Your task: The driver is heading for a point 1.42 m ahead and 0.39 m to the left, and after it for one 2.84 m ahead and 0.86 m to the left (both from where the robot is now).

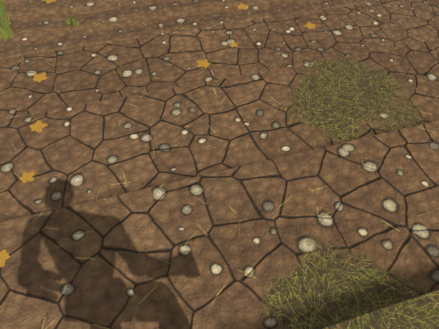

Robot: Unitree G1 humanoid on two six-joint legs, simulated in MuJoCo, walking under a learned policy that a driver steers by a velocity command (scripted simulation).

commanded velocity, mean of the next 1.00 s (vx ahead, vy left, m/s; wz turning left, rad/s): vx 0.05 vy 0.00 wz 0.48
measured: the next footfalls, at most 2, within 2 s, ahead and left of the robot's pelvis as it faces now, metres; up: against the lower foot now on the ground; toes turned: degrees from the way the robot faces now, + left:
right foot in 0.16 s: +0.14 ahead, -0.11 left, +0.00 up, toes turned -7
right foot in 0.92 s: +0.23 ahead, -0.03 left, +0.00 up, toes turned +33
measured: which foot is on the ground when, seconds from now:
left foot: down 0.00-0.92, up 0.94-1.00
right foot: up 0.00-0.14, down 0.16-0.46, up 0.48-0.90, down 0.92-1.00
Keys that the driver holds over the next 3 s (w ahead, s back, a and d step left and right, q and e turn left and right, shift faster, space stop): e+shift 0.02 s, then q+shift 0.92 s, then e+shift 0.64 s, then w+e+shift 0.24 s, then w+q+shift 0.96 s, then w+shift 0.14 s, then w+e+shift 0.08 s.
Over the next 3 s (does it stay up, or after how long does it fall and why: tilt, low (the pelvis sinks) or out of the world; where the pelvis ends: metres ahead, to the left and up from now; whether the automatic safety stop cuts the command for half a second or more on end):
stays up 1.10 0.26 -0.19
